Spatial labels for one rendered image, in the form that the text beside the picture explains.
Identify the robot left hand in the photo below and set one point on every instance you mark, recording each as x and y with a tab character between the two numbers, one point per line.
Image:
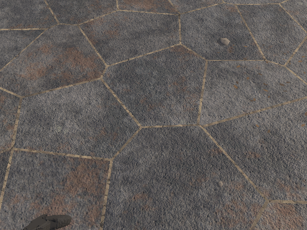
45	222

